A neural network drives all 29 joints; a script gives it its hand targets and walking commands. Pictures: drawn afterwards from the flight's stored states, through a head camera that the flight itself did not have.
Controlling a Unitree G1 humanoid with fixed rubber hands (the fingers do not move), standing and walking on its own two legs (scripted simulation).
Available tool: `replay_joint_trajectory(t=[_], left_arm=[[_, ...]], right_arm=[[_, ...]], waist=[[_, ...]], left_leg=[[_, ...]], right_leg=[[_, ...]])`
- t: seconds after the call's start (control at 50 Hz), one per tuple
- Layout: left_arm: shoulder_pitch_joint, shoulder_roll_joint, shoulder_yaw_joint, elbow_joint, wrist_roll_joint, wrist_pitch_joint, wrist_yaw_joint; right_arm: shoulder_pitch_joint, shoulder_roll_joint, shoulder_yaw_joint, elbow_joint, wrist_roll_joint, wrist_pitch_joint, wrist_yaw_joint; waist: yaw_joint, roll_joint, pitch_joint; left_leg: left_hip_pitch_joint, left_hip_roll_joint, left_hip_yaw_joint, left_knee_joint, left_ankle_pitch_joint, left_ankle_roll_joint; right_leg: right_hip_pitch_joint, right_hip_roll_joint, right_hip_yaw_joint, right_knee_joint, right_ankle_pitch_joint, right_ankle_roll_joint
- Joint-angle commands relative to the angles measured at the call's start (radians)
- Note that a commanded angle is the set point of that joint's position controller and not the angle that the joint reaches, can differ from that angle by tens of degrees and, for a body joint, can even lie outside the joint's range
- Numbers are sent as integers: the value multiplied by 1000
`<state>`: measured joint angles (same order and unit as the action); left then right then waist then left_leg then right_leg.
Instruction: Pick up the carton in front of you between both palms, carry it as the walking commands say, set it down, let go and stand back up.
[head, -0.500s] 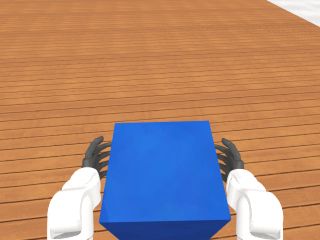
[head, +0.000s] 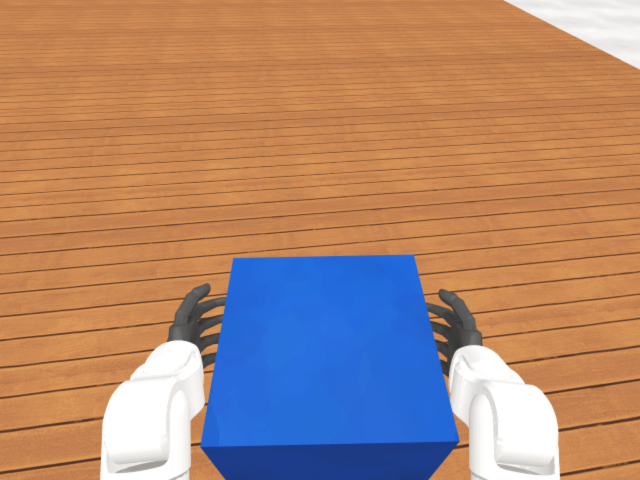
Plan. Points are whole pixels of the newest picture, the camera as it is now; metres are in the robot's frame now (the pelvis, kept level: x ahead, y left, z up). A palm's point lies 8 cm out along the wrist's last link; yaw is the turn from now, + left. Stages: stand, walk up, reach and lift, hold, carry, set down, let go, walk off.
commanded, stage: carry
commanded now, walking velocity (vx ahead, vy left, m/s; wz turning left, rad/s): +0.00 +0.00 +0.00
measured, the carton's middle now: (325, 385) +0.24 +0.00 +0.02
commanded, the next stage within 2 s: hold in 1.14 s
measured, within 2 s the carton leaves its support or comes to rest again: neither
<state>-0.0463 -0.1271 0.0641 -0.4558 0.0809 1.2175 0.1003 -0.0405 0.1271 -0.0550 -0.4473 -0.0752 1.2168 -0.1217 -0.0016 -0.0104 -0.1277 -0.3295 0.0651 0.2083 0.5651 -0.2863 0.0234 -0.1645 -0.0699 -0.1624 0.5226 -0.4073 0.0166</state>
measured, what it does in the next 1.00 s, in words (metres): shifts its weight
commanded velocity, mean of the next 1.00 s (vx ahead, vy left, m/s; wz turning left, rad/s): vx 0.00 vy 0.00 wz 0.00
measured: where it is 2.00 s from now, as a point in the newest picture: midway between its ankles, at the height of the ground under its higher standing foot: outside the picture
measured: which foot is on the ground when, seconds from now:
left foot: down 0.00-1.00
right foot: down 0.00-1.00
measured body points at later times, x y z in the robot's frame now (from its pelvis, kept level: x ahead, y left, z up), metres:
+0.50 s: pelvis -0.04 -0.01 +0.01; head -0.07 +0.00 +0.45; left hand +0.24 +0.15 +0.05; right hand +0.24 -0.16 +0.04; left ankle +0.00 +0.10 -0.73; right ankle -0.09 -0.11 -0.73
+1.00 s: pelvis -0.05 -0.01 +0.00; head -0.07 -0.01 +0.45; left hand +0.25 +0.14 +0.04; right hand +0.25 -0.16 +0.03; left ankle +0.00 +0.10 -0.73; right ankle -0.09 -0.11 -0.73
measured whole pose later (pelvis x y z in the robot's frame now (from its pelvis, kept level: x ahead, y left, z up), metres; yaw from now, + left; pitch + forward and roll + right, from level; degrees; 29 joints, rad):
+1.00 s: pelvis -0.05 -0.01 +0.00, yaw +0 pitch +2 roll +0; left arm -0.19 -0.14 0.16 0.13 0.23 0.74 0.01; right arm -0.18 0.14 -0.16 0.14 -0.22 0.74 -0.03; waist 0.00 0.00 -0.09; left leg -0.35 0.08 0.20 0.51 -0.18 0.02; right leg -0.21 -0.04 -0.17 0.52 -0.33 -0.01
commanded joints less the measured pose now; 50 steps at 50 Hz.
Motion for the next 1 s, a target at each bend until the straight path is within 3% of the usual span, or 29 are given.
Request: replay_joint_trajectory(t=[0.0,0.14,0.26,0.56,0.66,0.8,0.98], left_arm=[[-363,-836,-675,-35,-304,-13,-186],[-420,-802,-643,73,-257,-91,-212],[-421,-781,-593,166,-208,-175,-221],[-532,-783,-411,516,-62,-482,-263],[-591,-844,-408,590,-53,-573,-287],[-565,-905,-484,532,-94,-544,-295],[-549,-880,-458,532,-81,-509,-293]], right_arm=[[-395,840,671,-52,308,-18,197],[-445,802,630,60,255,-96,225],[-440,773,578,159,211,-179,238],[-574,782,407,495,72,-488,288],[-632,841,404,568,61,-580,310],[-605,901,478,504,104,-552,317],[-595,874,454,504,95,-515,314]], waist=[[3,7,-188],[3,8,-126],[2,5,-129],[4,13,-154],[4,14,-180],[3,14,-220],[4,11,-183]], left_leg=[[171,116,-110,-32,534,4],[152,113,-119,-89,369,4],[152,113,-122,-112,304,4],[144,116,-128,-133,237,-3],[157,116,-127,-127,251,-2],[169,120,-124,-103,319,0],[145,119,-125,-107,298,-2]], right_leg=[[14,-100,65,-42,523,-5],[-28,-100,80,-96,354,-17],[-41,-98,88,-118,283,-25],[-67,-93,101,-130,213,-37],[-60,-90,102,-122,225,-40],[-41,-89,96,-93,294,-39],[-57,-92,101,-100,292,-38]])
